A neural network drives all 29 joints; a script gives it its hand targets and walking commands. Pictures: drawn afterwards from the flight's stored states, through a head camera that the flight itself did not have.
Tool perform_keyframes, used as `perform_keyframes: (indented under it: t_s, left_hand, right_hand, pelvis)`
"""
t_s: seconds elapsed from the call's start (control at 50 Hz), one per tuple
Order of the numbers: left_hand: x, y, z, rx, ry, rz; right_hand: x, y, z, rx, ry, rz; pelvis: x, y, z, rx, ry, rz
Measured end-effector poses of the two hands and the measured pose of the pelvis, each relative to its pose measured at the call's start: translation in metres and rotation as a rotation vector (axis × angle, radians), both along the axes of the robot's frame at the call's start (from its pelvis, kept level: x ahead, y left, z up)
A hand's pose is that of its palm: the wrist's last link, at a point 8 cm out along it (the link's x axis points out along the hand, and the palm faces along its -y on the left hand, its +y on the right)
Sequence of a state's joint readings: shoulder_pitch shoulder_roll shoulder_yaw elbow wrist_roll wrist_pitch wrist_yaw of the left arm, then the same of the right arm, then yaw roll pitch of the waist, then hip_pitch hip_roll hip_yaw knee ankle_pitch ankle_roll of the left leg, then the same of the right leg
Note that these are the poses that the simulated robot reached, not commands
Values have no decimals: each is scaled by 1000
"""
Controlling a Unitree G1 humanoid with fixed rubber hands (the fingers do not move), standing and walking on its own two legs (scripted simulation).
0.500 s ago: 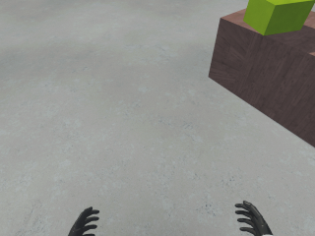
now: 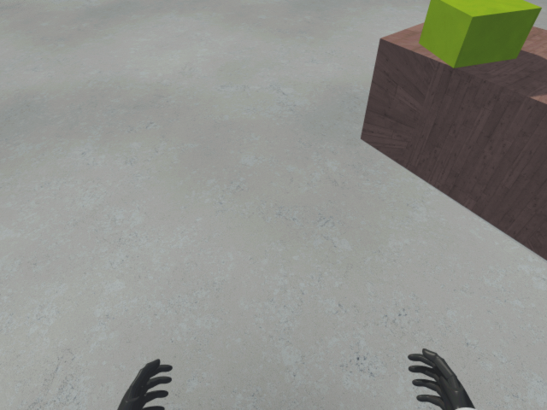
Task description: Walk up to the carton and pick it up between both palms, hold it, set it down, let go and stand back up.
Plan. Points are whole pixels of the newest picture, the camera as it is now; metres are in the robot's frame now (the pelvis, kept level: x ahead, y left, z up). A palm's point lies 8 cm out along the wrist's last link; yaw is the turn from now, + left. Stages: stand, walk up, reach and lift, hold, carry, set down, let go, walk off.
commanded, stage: stand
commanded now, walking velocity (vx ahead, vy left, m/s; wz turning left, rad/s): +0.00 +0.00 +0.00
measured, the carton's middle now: (474, 27) +1.55 -0.84 -0.07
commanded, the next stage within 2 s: walk up in 0.76 s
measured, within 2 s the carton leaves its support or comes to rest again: neither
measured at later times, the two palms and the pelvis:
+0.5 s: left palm out of the picture +0.15 +0.24 -0.07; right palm (457, 409) +0.15 -0.23 -0.08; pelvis +0.00 +0.00 +0.00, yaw +0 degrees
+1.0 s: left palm out of the picture +0.13 +0.24 -0.07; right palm out of the picture +0.13 -0.24 -0.07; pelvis -0.02 +0.00 +0.00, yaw -2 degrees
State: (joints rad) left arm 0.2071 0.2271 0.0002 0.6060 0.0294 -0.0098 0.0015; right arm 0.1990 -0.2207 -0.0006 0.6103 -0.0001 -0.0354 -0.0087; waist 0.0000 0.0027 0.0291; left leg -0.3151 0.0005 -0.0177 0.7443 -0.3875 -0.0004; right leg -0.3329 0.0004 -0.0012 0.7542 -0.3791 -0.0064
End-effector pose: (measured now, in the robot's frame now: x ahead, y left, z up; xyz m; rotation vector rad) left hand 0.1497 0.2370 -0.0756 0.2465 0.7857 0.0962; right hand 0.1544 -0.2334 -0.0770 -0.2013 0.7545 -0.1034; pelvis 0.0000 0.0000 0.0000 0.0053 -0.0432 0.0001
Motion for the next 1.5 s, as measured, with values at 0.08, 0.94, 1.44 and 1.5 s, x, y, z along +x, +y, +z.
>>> perform_keyframes:
  t_s: [0.08,0.94,1.44,1.5]
  left_hand:
    - [-1,1,1,3,-1,0]
    - [-15,2,4,8,-25,0]
    - [60,-33,39,198,124,-241]
    - [82,-33,42,198,123,-263]
  right_hand:
    - [-1,0,0,1,-1,0]
    - [-16,-3,2,-1,-16,5]
    - [-26,-137,0,-24,0,-233]
    - [-16,-135,3,-23,8,-250]
  pelvis:
    - [-1,0,0,0,-1,0]
    - [-17,-1,-1,1,-24,0]
    - [56,-60,12,51,-20,-255]
    - [73,-57,15,49,-13,-274]
